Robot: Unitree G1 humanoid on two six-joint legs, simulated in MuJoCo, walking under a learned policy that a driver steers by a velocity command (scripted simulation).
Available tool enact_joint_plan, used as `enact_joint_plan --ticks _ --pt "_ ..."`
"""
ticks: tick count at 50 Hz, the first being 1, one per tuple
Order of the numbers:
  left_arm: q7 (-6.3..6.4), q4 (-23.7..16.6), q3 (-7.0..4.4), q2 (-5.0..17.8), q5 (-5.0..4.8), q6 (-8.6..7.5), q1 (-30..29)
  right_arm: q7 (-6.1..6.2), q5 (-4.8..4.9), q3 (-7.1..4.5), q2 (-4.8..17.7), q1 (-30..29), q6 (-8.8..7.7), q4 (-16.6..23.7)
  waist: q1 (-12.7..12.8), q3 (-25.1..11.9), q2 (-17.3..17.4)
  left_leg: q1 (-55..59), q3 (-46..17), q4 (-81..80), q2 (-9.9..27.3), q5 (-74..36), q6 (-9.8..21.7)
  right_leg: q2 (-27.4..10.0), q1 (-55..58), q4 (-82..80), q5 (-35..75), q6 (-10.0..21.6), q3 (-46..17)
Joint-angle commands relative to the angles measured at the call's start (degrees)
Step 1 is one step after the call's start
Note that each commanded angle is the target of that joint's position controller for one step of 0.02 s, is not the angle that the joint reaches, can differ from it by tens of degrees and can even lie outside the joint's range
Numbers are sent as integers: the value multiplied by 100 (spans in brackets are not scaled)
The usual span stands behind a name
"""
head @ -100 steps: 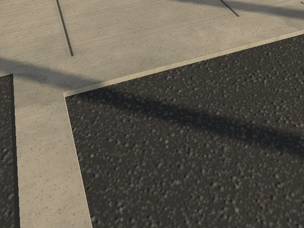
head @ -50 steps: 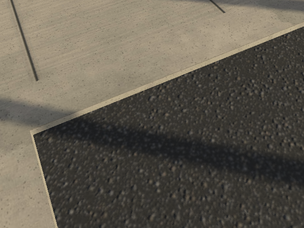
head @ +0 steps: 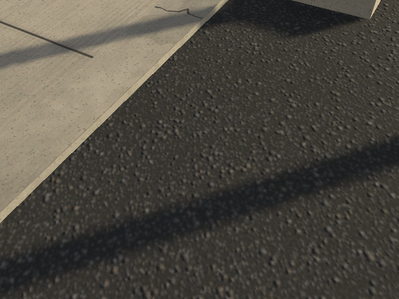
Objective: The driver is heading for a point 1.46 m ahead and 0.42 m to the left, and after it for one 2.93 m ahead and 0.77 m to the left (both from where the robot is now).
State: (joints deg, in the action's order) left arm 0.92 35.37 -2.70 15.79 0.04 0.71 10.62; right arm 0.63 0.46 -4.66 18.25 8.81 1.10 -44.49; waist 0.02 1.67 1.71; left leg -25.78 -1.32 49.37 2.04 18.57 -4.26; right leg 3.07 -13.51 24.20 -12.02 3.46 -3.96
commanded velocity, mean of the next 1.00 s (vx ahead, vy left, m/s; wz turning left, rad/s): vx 0.42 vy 0.00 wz -0.04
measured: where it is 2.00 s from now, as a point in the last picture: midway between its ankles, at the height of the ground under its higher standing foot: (185, 171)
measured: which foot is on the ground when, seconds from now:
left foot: up 0.00-0.16, down 0.18-0.66, up 0.68-1.00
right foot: down 0.00-0.20, up 0.22-0.62, down 0.64-1.00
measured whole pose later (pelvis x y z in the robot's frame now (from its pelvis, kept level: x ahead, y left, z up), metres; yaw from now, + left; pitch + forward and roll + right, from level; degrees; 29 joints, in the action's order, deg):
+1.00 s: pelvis +0.42 -0.02 +0.00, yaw +0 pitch +1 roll -2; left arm -1.0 46.4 -2.9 16.0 -0.1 -5.1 19.8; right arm -0.9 0.7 -1.9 17.0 7.1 -3.9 -42.6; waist 3.6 1.7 2.8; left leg -39.1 -2.3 40.9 7.2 -3.0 -0.9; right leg 4.3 -0.9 11.6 -11.4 3.2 3.2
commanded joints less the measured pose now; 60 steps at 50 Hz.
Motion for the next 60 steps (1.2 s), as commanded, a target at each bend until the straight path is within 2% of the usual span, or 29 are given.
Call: enact_joint_plan --ticks 1,5,8,9,10,11,12,13,16,22,25,28,30,31,32,33,34,35,36,37,39,41,45,49,54,56,58,59,60 --pt "-7 -167 -303 1090 2 -98 211 -90 52 -67 518 -488 -212 512 316 -139 -1157 -284 16 -788 33 105 143 -1522 523 -1242 -1628 960 -1768" --pt "-64 -10 -298 1158 -71 -169 319 -185 91 -24 449 -406 -446 460 310 10 -926 158 147 -1495 -24 203 437 -1570 355 -1174 -1849 977 -1929" --pt "-93 23 -219 981 -96 -152 152 -210 77 -17 365 265 -572 176 -117 -139 -680 1546 337 -2378 -201 -447 666 -1234 -352 -758 -1886 750 -1672" --pt "-103 -5 -141 746 -56 -172 47 -182 71 -38 435 704 -598 55 -315 -275 -570 2231 37 -2455 41 -390 768 -1019 -806 -319 -1808 555 -1481" --pt "-124 -112 -17 327 7 -217 -181 -135 32 -86 722 1362 -617 -70 -530 -395 195 2912 -1076 -2926 909 74 1060 -508 -1546 1116 -1698 182 -778" --pt "-99 -413 -46 367 -86 -311 -219 -172 -35 -240 1351 1597 -613 -156 -439 -223 1392 3144 -3087 -3675 1905 1381 1861 76 -2822 2472 -2045 -125 181" --pt "-68 -388 -180 863 -161 -383 -336 -183 -41 -169 1051 1505 -653 -83 -543 170 901 2967 -3561 -3903 2129 1995 2168 -233 -3427 3403 -2230 -188 -109" --pt "-103 -314 -224 934 -200 -430 -206 -153 -11 -77 783 1288 -674 -22 -405 343 744 2986 -3174 -3893 1906 2019 2016 -422 -3693 3722 -1690 -159 -234" --pt "-179 -226 -216 741 -75 -496 -278 -106 -14 18 621 1019 -648 79 -295 333 481 2890 -2010 -4040 1374 489 1643 -752 -3636 3546 -470 -251 -52" --pt "-267 -390 -33 225 -77 -546 -908 -10 18 32 719 1275 -552 -35 -491 295 402 2320 -548 -4141 831 -1690 1481 -624 -2577 1721 965 -562 468" --pt "-354 -488 -22 254 -123 -577 -1262 -18 59 9 838 1530 -523 -150 -597 424 418 2220 -463 -4140 973 -1762 1475 -502 -2111 1041 1264 -496 556" --pt "-416 -555 -69 417 -158 -594 -1315 -26 126 -29 907 1574 -476 -241 -433 483 458 2617 -513 -3927 1259 -2283 1387 -481 -1957 679 1036 -223 452" --pt "-389 -443 -183 657 -125 -592 -806 -5 126 -75 1033 1486 -433 -247 -46 71 532 2858 -351 -3192 1243 -4050 1261 -261 -1139 569 738 24 600" --pt "-339 -211 -302 851 -110 -572 -15 10 113 -60 1004 1426 -401 -235 399 -453 449 2686 -118 -2235 1035 -4889 1138 -104 -41 450 819 212 739" --pt "-267 20 -406 1082 -106 -532 946 28 26 18 836 1419 -406 -163 841 -1141 297 1793 8 -907 807 -4288 951 -508 1566 655 841 435 345" --pt "-240 135 -541 1765 42 -515 1557 -15 -29 245 111 2094 -492 59 606 -2224 -1249 -422 193 1577 -97 -1345 543 -2185 3843 448 -345 1346 -2388" --pt "-265 178 -417 1325 -11 -515 1648 -51 49 236 281 1947 -636 -43 691 -2664 -1641 -1077 -654 2379 -446 1312 558 -2543 3841 -631 -1149 1522 -4051" --pt "-263 192 -298 1024 -38 -523 1177 -98 235 84 764 1332 -695 134 634 -1521 -1262 -1660 -618 2704 -86 1065 628 -2344 3073 -776 -1337 1229 -3245" --pt "-259 168 -254 895 -54 -520 793 -105 240 103 749 934 -732 243 482 -882 -829 -1640 -409 2494 201 568 685 -2119 2212 -862 -856 1092 -2468" --pt "-275 178 -214 772 -29 -529 492 -93 133 108 658 767 -731 260 294 -470 -498 -1482 -310 2143 395 176 658 -1874 1454 -1011 -243 1027 -1913" --pt "-288 175 -178 612 39 -601 164 -96 60 102 509 1011 -618 154 -55 -327 -688 -846 -355 1770 632 -293 579 -1572 623 -1370 383 1005 -1328" --pt "-282 294 -188 617 -20 -693 147 -75 38 135 339 1103 -508 110 -184 -246 -666 -746 -281 1504 671 -426 454 -1520 297 -1602 795 1104 -944" --pt "-203 543 -222 788 -22 -711 397 -59 -46 175 259 269 -501 390 -15 142 -455 -1250 -222 216 696 -1530 258 -1401 293 -1839 1078 1074 -427" --pt "-151 735 -259 994 -27 -677 666 -192 41 252 123 -425 -583 533 309 242 -421 -926 38 -1111 448 -2596 335 -1363 516 -1897 1061 839 205" --pt "-110 1033 -309 1070 -77 -531 955 -357 87 229 223 -949 -580 869 436 367 -354 -1339 -74 -1689 278 -2053 666 -1806 1731 -1526 1388 658 456" --pt "-72 1043 -340 1154 -82 -446 868 -409 56 187 308 -812 -572 930 296 208 -467 -1036 159 -1753 79 -1479 841 -1851 2028 -1029 2618 519 615" --pt "-3 972 -349 1229 -54 -333 683 -382 42 -21 642 225 -533 740 -301 -517 -535 436 565 -1865 -395 -1252 1092 -1602 1925 548 4572 260 988" --pt "67 869 -280 1093 9 -313 771 -317 72 -207 1015 1139 -500 534 -667 -1095 -281 1980 117 -1824 -272 -1440 1315 -1357 1011 1980 4060 34 1168" --pt "11 568 -56 480 120 -442 1347 -264 52 -378 1726 1597 -484 537 -406 -1844 1080 4301 -2762 -2000 1202 -746 2363 -443 -1538 4305 857 -408 1145"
